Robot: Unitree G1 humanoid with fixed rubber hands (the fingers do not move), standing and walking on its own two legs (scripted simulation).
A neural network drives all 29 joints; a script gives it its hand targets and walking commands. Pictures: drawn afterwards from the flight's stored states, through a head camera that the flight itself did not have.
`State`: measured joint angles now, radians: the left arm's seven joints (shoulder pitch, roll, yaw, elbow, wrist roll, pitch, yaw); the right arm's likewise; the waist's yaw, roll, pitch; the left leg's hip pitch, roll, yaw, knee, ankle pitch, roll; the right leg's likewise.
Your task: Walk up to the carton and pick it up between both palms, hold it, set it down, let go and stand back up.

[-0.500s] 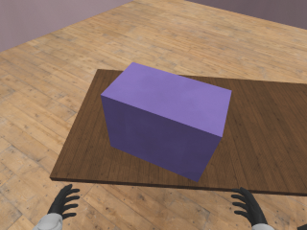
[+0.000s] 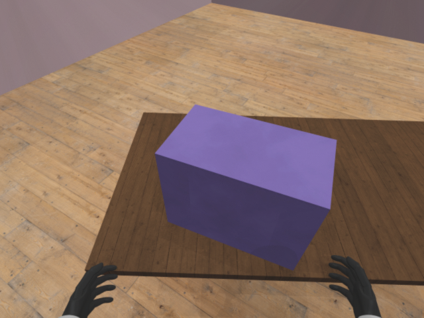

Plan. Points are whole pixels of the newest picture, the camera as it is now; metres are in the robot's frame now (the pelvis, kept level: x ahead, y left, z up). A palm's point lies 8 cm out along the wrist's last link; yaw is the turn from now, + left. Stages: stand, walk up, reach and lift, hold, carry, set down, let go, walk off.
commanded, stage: reach and lift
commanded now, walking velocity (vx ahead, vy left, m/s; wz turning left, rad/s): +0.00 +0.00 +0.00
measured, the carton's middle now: (242, 185) +0.40 -0.01 +0.02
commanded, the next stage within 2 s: none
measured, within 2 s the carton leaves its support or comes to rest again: neither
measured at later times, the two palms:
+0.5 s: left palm (57, 303) +0.14 +0.29 +0.00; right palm out of the picture +0.15 -0.20 -0.01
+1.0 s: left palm (57, 263) +0.18 +0.30 +0.05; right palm (372, 285) +0.19 -0.21 +0.05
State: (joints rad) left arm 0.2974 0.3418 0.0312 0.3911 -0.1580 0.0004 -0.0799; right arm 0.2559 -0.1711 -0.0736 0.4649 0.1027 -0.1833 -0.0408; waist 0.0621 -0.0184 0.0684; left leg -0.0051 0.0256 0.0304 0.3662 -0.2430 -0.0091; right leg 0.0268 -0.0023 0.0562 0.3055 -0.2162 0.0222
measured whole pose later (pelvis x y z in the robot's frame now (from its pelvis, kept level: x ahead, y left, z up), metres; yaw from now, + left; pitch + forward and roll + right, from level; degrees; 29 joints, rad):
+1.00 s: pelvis +0.00 +0.01 +0.00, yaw +2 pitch -7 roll -1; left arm 0.26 0.56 0.02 0.06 -0.39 0.02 -0.16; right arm 0.42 -0.17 -0.07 -0.18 0.22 0.17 -0.23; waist 0.06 -0.02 0.07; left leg -0.04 0.02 0.00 0.43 -0.27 0.00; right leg 0.02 -0.01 0.03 0.33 -0.23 0.03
